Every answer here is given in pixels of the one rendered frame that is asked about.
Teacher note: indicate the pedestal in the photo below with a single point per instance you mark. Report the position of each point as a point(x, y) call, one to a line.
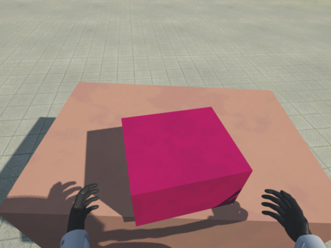
point(85, 145)

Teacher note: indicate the robot right hand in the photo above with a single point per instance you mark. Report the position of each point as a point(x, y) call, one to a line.
point(290, 215)

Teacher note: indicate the robot left hand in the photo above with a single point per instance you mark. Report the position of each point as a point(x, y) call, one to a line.
point(79, 211)

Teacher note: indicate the carton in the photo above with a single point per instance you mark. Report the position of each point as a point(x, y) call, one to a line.
point(181, 162)

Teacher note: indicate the robot right forearm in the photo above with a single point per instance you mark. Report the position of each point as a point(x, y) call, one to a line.
point(309, 241)

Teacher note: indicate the robot left forearm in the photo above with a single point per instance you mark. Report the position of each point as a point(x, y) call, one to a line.
point(75, 239)

